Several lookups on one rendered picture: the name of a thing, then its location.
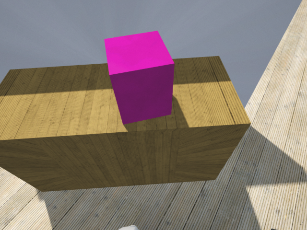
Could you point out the pedestal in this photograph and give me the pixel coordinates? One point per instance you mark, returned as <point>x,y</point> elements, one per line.
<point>61,129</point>

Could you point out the carton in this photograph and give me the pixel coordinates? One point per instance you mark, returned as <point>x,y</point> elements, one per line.
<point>142,73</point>

